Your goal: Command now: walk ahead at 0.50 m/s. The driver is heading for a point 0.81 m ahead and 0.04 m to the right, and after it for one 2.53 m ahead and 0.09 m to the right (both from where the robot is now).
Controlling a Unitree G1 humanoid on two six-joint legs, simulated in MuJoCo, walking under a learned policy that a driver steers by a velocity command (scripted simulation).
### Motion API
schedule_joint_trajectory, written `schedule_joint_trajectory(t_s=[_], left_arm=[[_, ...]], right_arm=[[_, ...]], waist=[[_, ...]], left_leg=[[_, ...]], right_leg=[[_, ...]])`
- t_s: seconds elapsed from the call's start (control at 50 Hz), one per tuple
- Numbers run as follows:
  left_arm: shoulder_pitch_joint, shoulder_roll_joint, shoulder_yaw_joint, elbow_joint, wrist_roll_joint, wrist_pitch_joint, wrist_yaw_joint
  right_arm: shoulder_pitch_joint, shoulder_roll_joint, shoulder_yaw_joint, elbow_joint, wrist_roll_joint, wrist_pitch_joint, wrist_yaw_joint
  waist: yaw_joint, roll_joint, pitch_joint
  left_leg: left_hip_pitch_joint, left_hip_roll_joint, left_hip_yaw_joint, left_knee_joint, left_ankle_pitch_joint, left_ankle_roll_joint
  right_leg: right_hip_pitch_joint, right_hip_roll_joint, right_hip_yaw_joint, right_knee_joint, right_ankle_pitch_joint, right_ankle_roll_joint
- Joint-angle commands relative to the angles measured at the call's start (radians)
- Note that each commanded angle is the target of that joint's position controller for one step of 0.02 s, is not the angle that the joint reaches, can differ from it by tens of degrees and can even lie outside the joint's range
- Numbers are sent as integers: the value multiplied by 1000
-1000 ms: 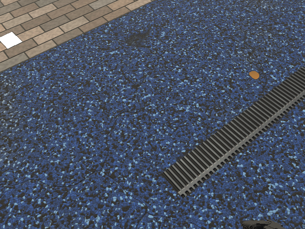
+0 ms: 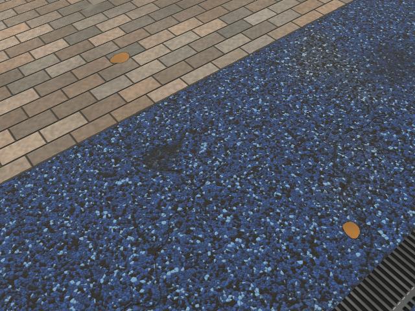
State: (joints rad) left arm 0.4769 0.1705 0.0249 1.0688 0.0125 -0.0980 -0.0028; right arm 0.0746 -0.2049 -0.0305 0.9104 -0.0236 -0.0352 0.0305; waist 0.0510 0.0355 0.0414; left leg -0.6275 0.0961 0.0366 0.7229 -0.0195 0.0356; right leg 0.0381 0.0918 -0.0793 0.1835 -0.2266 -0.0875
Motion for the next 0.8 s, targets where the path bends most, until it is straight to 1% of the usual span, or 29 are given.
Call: schedule_joint_trajectory(t_s=[0.02,0.06,0.1,0.12,0.14,0.16,0.18,0.2,0.22,0.24,0.26,0.28,0.3,0.34,0.38,0.4,0.44,0.5,0.56,0.6,0.64,0.66,0.68,0.7,0.72,0.74,0.76,0.78,0.8], left_arm=[[71,133,20,-14,6,-7,11],[79,141,23,-4,13,-3,18],[52,152,27,-2,17,0,24],[37,161,29,-2,17,1,25],[20,163,29,-2,12,5,23],[10,147,22,-20,4,3,20],[97,51,1,-53,-36,2,8],[84,120,25,-39,-16,4,8],[-15,138,34,-67,-2,7,7],[-77,124,32,-83,2,2,1],[-93,103,32,-82,6,8,-2],[-79,87,31,-80,21,22,-6],[-60,66,28,-71,27,35,-13],[-85,63,31,-83,28,51,-21],[-171,72,32,-115,27,60,-24],[-219,77,32,-131,25,61,-25],[-309,80,30,-162,19,61,-26],[-416,65,19,-196,11,57,-27],[-496,68,15,-223,9,53,-25],[-533,77,16,-242,9,48,-24],[-530,86,20,-250,9,39,-22],[-493,92,24,-242,8,34,-19],[-414,104,32,-217,9,28,-12],[-261,118,44,-165,13,19,-4],[-80,171,65,-113,33,9,7],[53,290,95,-102,56,8,13],[0,269,93,-101,20,26,2],[-126,224,80,-119,-1,30,-2],[-202,156,62,-132,-2,24,-7]], right_arm=[[-122,-45,-2,-84,3,-14,-2],[-145,-56,-5,-100,2,-20,-3],[-99,-65,-12,-93,3,-30,-8],[-19,-75,-20,-68,2,-36,-14],[135,-91,-33,-14,-3,-45,-22],[316,-146,-54,37,-22,-55,-34],[446,-260,-83,48,-45,-56,-40],[400,-237,-82,50,-6,-38,-29],[277,-192,-69,34,13,-35,-25],[200,-125,-52,20,15,-41,-20],[171,-88,-41,25,12,-48,-20],[172,-57,-31,39,15,-54,-24],[192,-47,-26,53,13,-61,-26],[251,-70,-29,79,15,-75,-29],[289,-92,-32,93,15,-77,-30],[309,-91,-30,98,14,-76,-30],[347,-84,-24,107,14,-74,-30],[400,-86,-20,121,13,-74,-33],[457,-89,-19,142,8,-72,-39],[477,-93,-20,154,1,-68,-45],[468,-104,-24,160,-4,-65,-52],[448,-110,-26,159,-5,-64,-54],[433,-120,-29,158,-6,-63,-55],[413,-124,-29,157,-1,-59,-52],[403,-108,-22,140,8,-61,-49],[488,-13,-2,105,50,-62,-36],[476,-78,-24,118,32,-61,-36],[378,-99,-34,90,17,-57,-35],[317,-85,-31,73,12,-62,-30]], waist=[[5,-102,75],[1,-101,81],[-33,-105,60],[-67,-110,18],[-132,-86,-58],[-195,-49,-167],[-184,153,-326],[-169,115,-337],[-118,48,-157],[-96,3,-68],[-63,-1,-16],[-33,16,5],[-21,23,0],[-10,18,3],[-17,17,28],[-27,17,41],[-48,16,57],[-77,21,63],[-103,28,70],[-109,29,80],[-93,30,77],[-69,34,60],[-35,41,19],[31,18,-56],[95,-17,-162],[86,-218,-323],[66,-188,-340],[16,-116,-163],[-4,-70,-71]], left_leg=[[-14,-32,35,-81,10,13],[-14,-41,33,-119,-48,35],[85,-75,48,-169,-126,66],[199,-108,63,-195,-155,84],[385,-139,80,-260,-122,107],[654,-37,-32,-261,-138,151],[975,279,-488,-310,-235,278],[942,326,-722,-447,-266,316],[791,280,-551,-465,-319,278],[647,237,-437,-508,-265,247],[548,185,-344,-540,-199,205],[476,144,-273,-561,-140,175],[450,125,-229,-570,-91,167],[448,108,-182,-582,8,174],[461,98,-152,-608,20,177],[475,93,-143,-616,31,175],[506,82,-122,-621,72,169],[550,74,-92,-615,140,157],[643,92,-83,-592,201,161],[711,117,-86,-562,256,168],[757,136,-80,-511,361,162],[757,135,-65,-458,481,150],[750,127,-52,-365,616,137],[715,95,-22,-194,660,119],[542,56,2,37,468,99],[190,-92,73,444,-66,46],[46,-165,-45,605,-493,55],[-22,-90,-84,620,-407,65],[-7,-54,-84,562,-327,65]], right_leg=[[-3,-291,137,-42,428,-112],[63,-319,141,-6,490,-115],[84,-324,120,77,665,-98],[77,-315,106,171,797,-85],[39,-281,74,344,841,-66],[-136,-242,50,577,645,-46],[-488,-93,-24,980,101,6],[-628,-28,89,1133,-287,-2],[-695,-101,123,1147,-197,-12],[-675,-137,123,1090,-116,-11],[-628,-167,119,1027,-75,-8],[-575,-184,116,979,-57,4],[-541,-185,107,960,-44,13],[-561,-187,87,929,-10,29],[-632,-203,72,867,57,45],[-666,-209,66,826,92,52],[-703,-210,53,725,154,64],[-684,-188,26,572,222,66],[-686,-164,8,478,228,51],[-695,-155,7,437,188,33],[-658,-137,2,396,119,6],[-587,-114,-10,370,80,-12],[-476,-79,-25,347,48,-31],[-295,-48,-42,281,85,-54],[-25,-143,63,276,77,-97],[299,-462,520,229,-14,-226],[275,-515,764,93,-33,-266],[125,-470,594,79,-93,-229],[-19,-428,480,35,-50,-197]])
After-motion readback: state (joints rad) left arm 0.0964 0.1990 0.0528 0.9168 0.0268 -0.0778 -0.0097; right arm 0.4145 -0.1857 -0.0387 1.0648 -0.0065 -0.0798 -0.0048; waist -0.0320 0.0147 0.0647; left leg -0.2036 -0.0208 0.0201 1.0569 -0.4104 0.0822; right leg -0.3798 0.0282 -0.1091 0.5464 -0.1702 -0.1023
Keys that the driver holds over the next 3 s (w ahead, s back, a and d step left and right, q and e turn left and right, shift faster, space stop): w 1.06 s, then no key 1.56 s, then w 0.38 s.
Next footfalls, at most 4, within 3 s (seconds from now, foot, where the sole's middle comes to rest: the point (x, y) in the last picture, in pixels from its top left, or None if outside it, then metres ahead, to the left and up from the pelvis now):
0.16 left None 0.26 0.11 -0.78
0.72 right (250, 290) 0.56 -0.07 -0.78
1.24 left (202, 215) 0.83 0.11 -0.78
1.62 right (257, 231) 0.77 -0.09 -0.78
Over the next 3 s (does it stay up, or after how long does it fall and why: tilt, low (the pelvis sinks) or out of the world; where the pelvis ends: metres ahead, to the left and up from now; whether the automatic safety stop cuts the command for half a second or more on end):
stays up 0.85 0.05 -0.01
